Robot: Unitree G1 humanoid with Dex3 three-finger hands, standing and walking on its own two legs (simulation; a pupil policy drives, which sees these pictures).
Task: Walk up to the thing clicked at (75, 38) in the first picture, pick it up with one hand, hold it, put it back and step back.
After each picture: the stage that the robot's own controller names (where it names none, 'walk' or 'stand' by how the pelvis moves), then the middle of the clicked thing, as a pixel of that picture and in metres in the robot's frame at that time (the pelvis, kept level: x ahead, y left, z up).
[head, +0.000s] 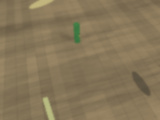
stand; (76, 33) +1.42 +0.07 -0.65
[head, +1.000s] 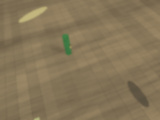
walk; (67, 45) +1.28 +0.26 -0.64
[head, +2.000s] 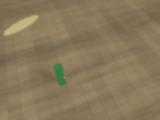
walk; (60, 75) +0.81 +0.27 -0.64
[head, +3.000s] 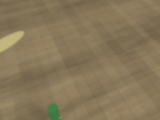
walk; (54, 115) +0.47 +0.20 -0.63
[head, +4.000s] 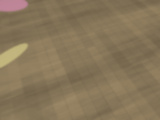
stand; out of the picture +0.35 +0.21 -0.65
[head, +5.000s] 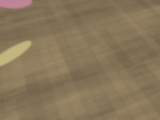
stand; out of the picture +0.35 +0.19 -0.66
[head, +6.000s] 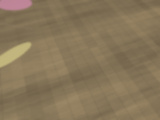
stand; out of the picture +0.35 +0.20 -0.66
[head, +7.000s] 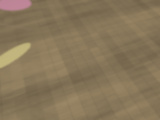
stand; out of the picture +0.34 +0.20 -0.66
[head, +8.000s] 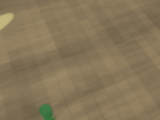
go down; (47, 114) +0.37 +0.20 -0.60
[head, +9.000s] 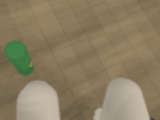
go down; (21, 61) +0.43 +0.24 -0.24
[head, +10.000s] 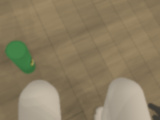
close in; (23, 60) +0.43 +0.24 -0.25
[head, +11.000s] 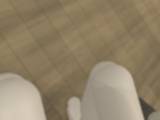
close in; out of the picture +0.41 +0.28 -0.16
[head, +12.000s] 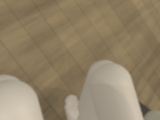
close; out of the picture +0.40 +0.29 -0.15
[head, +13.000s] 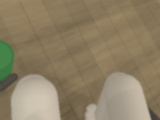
lift; out of the picture +0.34 +0.26 -0.08
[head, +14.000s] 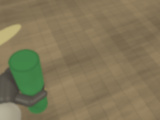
hold; (32, 86) +0.32 +0.17 +0.05
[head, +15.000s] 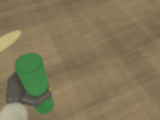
hold; (38, 88) +0.32 +0.16 +0.02
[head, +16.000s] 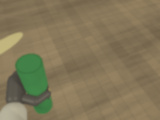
crouch; (37, 88) +0.32 +0.17 +0.02
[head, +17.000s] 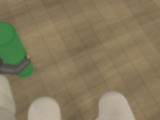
crouch; (15, 55) +0.42 +0.21 -0.05
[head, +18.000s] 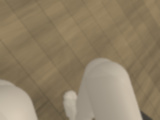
lower; out of the picture +0.43 +0.30 -0.17
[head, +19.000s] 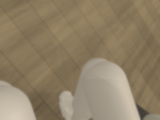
lower; out of the picture +0.44 +0.32 -0.16
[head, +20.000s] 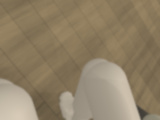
lower; out of the picture +0.43 +0.32 -0.16
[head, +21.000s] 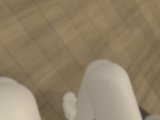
lower; out of the picture +0.41 +0.31 -0.16
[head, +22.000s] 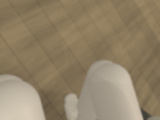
loosen; out of the picture +0.41 +0.29 -0.16
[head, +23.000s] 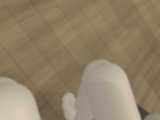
withdraw; out of the picture +0.40 +0.29 -0.16
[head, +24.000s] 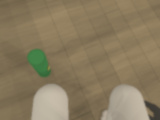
walk; (41, 65) +0.43 +0.22 -0.31
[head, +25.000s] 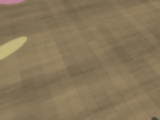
stand; out of the picture +0.35 +0.18 -0.59
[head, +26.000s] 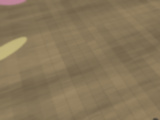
stand; out of the picture +0.36 +0.20 -0.60
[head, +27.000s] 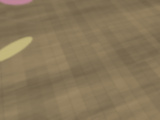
stand; out of the picture +0.37 +0.18 -0.63
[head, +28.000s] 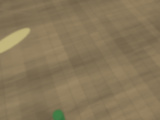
walk; out of the picture +0.40 +0.18 -0.64
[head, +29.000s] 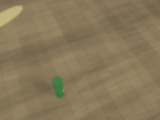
walk; (58, 88) +0.57 +0.16 -0.63
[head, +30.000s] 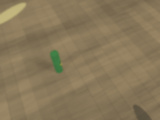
walk; (56, 62) +0.84 +0.29 -0.62
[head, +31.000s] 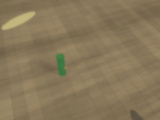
stand; (61, 65) +0.96 +0.21 -0.65
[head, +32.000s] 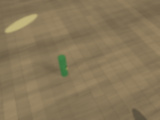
stand; (63, 66) +0.97 +0.21 -0.66
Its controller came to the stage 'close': yes
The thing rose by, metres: 0.67
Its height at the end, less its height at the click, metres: +0.00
